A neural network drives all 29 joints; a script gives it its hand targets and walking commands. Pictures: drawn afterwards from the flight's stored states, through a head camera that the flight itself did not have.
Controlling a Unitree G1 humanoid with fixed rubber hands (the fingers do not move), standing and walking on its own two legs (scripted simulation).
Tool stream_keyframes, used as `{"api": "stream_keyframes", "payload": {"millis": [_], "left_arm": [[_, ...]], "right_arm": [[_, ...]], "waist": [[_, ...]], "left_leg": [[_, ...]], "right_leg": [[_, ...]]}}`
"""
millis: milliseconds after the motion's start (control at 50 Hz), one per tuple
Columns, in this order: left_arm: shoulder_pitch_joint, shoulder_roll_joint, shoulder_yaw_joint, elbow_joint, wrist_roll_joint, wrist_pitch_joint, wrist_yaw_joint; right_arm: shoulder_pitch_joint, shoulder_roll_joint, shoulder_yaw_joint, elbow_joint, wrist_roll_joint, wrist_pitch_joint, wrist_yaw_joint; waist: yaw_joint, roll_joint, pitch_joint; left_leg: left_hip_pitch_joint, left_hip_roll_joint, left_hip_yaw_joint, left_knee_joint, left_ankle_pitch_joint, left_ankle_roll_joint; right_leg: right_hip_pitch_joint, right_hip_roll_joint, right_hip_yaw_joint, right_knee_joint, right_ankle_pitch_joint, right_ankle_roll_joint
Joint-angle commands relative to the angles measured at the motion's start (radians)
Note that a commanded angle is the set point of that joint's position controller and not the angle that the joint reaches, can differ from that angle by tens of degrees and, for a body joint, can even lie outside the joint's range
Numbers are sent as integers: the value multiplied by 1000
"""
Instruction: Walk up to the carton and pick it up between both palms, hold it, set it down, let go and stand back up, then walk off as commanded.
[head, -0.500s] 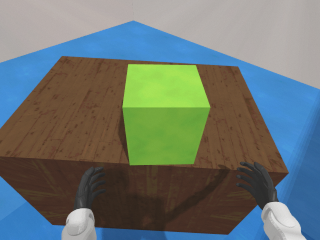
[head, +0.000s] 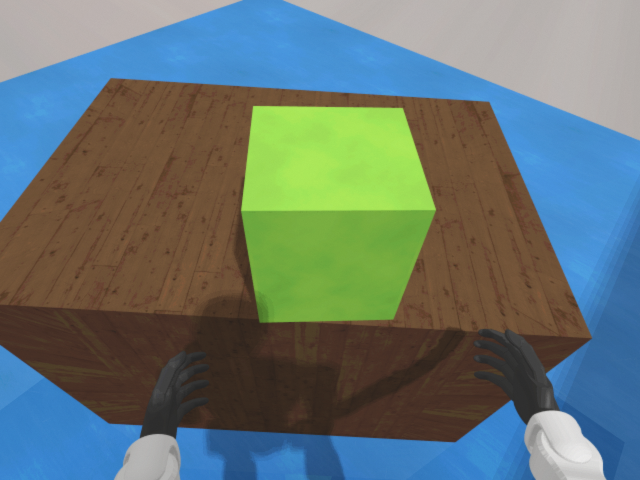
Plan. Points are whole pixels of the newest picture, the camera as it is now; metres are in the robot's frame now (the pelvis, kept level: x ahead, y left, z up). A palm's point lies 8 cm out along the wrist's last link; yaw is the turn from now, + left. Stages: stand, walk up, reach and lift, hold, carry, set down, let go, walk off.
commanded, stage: set down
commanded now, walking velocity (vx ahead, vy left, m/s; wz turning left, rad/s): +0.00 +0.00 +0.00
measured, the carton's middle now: (328, 220) +0.45 -0.01 +0.05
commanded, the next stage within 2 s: let go in 1.36 s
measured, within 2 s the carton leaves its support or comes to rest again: neither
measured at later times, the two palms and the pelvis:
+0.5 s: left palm (158, 451) +0.18 +0.20 -0.06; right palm (527, 425) +0.18 -0.24 -0.03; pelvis +0.00 +0.00 +0.00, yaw +0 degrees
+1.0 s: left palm (155, 461) +0.17 +0.21 -0.08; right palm (521, 447) +0.16 -0.24 -0.06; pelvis +0.00 +0.00 +0.00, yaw +0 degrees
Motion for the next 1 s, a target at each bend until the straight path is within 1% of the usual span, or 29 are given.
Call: {"api": "stream_keyframes", "payload": {"millis": [0, 20, 40, 80, 120, 160, 180, 200, 220, 280, 300, 320, 400, 420, 460, 480, 500, 540, 560, 640, 660, 760, 780, 820, 900, 920, 940, 960, 980], "left_arm": [[-52, 92, 23, -85, 80, -89, -11], [-51, 109, 34, -38, 73, -93, -29], [-56, 120, 43, -169, 51, -121, -15], [-66, 123, 33, -22, 62, -108, -34], [-56, 122, 45, 5, 53, -115, -47], [-112, 163, 65, 58, 62, -119, -53], [-105, 158, 61, 1, 41, -128, -44], [-102, 131, 65, 62, 65, -117, -43], [-86, 149, 74, 1, 56, -135, -47], [-89, 159, 63, 109, 48, -129, -59], [-102, 153, 66, 21, 52, -149, -51], [-78, 155, 81, 71, 74, -142, -51], [-120, 176, 81, 189, 77, -125, -63], [-113, 163, 84, 78, 77, -138, -47], [-135, 179, 82, 229, 74, -115, -65], [-133, 182, 77, 83, 58, -147, -47], [-139, 173, 80, 164, 82, -136, -52], [-146, 171, 68, 243, 92, -119, -68], [-174, 171, 63, 153, 89, -128, -53], [-157, 162, 70, 197, 90, -120, -45], [-141, 160, 67, 293, 87, -110, -66], [-162, 208, 94, 261, 71, -124, -78], [-167, 196, 91, 216, 77, -127, -68], [-152, 173, 94, 351, 102, -109, -83], [-150, 201, 118, 293, 93, -135, -88], [-142, 205, 121, 240, 92, -145, -77], [-174, 215, 121, 335, 93, -136, -88], [-156, 191, 117, 311, 120, -134, -75], [-170, 191, 120, 335, 120, -131, -84]], "right_arm": [[65, -92, 49, -98, -15, -86, 2], [80, -66, 52, -86, -28, -86, -16], [55, -87, 37, -175, -11, -110, -15], [77, -49, 54, -76, -34, -85, -24], [80, -53, 61, -77, -46, -97, -36], [63, -21, 86, -36, -71, -89, -44], [35, -26, 75, -75, -66, -94, -40], [36, -37, 74, 4, -76, -88, -34], [60, -19, 82, -62, -70, -106, -38], [63, -4, 69, 59, -92, -98, -51], [47, -15, 72, 10, -79, -124, -46], [69, -16, 71, 76, -91, -118, -48], [28, 7, 80, 95, -120, -125, -57], [16, -11, 81, 76, -90, -135, -48], [-6, 4, 78, 131, -136, -131, -59], [-12, -13, 88, 41, -103, -161, -50], [8, 12, 79, 128, -127, -148, -54], [-3, 9, 98, 187, -127, -141, -56], [-28, -5, 75, 154, -123, -148, -50], [-38, -7, 49, 183, -137, -161, -48], [-13, 2, 70, 217, -150, -157, -54], [-23, 25, 88, 172, -163, -173, -68], [-28, 17, 79, 154, -147, -184, -66], [-10, 21, 78, 275, -174, -168, -67], [-10, 28, 94, 234, -159, -198, -72], [-19, 18, 99, 198, -152, -206, -67], [-37, 37, 83, 263, -179, -199, -76], [-34, 15, 92, 290, -169, -201, -68], [-34, 21, 87, 306, -176, -202, -71]], "waist": [[25, 51, -125], [13, 0, -89], [43, 10, -139], [21, -2, -57], [25, -29, -76], [25, -25, -70], [54, -3, -90], [45, 18, -64], [59, -19, -109], [39, -5, -69], [43, 10, -133], [39, 46, -97], [40, 8, -51], [58, 62, -90], [52, 6, -63], [66, 45, -116], [42, 59, -81], [45, 50, -55], [49, 69, -71], [53, 74, -101], [42, 31, -60], [57, -20, -96], [57, 18, -112], [43, 16, -50], [54, -16, -111], [64, 14, -133], [55, -17, -60], [59, 47, -94], [57, 25, -84]], "left_leg": [[87, -51, 26, -133, 115, 14], [68, -62, 41, -123, 100, 19], [58, -55, 30, -130, 152, 18], [54, -65, 45, -129, 82, 26], [28, -71, 50, -119, 101, 18], [28, -72, 39, -126, 31, 33], [44, -60, 45, -134, 55, 29], [51, -58, 40, -131, 58, 28], [54, -55, 46, -126, 88, 30], [56, -59, 46, -124, 74, 33], [46, -60, 42, -114, 104, 23], [60, -61, 41, -115, 117, 16], [57, -59, 46, -118, 26, 39], [63, -55, 40, -113, 64, 26], [48, -59, 53, -110, 24, 41], [45, -56, 45, -104, 79, 36], [36, -65, 49, -105, 61, 34], [50, -61, 56, -108, 20, 36], [58, -52, 49, -113, 47, 33], [39, -48, 42, -106, 49, 28], [53, -54, 52, -103, 40, 41], [26, -57, 61, -99, 59, 48], [15, -58, 56, -97, 59, 42], [48, -58, 61, -102, 49, 43], [39, -60, 59, -95, 91, 50], [41, -63, 66, -100, 115, 44], [19, -65, 69, -100, 67, 49], [55, -65, 74, -99, 97, 38], [47, -63, 71, -97, 95, 40]], "right_leg": [[341, -15, 61, -69, 106, 6], [344, -26, 75, -84, 91, 22], [376, -16, 68, -61, 144, 21], [323, -29, 92, -91, 55, 24], [366, -52, 119, -108, 50, 34], [348, -55, 110, -101, -9, 37], [321, -45, 102, -102, -34, 28], [310, -37, 86, -97, -12, 22], [335, -37, 88, -92, 30, 26], [311, -26, 78, -85, 48, 27], [368, -36, 85, -81, 63, 30], [348, -32, 78, -77, 97, 22], [297, -39, 82, -94, 12, 25], [313, -38, 76, -80, 1, 17], [307, -42, 80, -85, -10, 26], [323, -35, 72, -66, 58, 20], [318, -42, 74, -66, 69, 22], [302, -48, 91, -86, 0, 24], [297, -29, 53, -73, 13, 15], [308, -22, 51, -60, 14, 8], [294, -29, 62, -73, 22, 11], [337, -40, 66, -66, 57, 30], [346, -34, 64, -50, 61, 28], [301, -35, 75, -78, 10, 27], [366, -31, 63, -61, 113, 25], [362, -31, 67, -46, 128, 32], [343, -37, 70, -58, 91, 34], [341, -30, 58, -47, 88, 30], [349, -30, 60, -54, 97, 24]]}}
